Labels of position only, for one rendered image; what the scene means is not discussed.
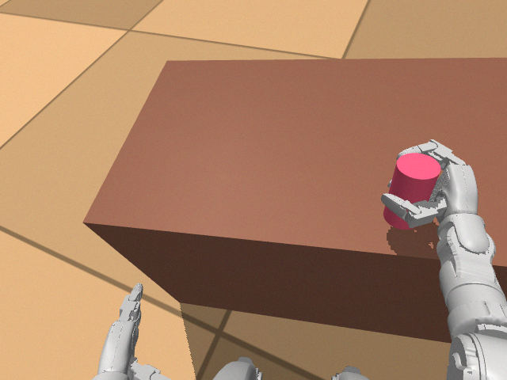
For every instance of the can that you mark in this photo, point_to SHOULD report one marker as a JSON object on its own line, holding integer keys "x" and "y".
{"x": 414, "y": 179}

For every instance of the right robot arm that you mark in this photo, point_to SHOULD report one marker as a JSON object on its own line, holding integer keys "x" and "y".
{"x": 477, "y": 306}

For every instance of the right robot hand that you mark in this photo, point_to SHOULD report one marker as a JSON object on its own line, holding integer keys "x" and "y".
{"x": 454, "y": 192}

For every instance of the left robot hand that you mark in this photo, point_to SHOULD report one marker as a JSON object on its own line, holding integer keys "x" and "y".
{"x": 119, "y": 348}

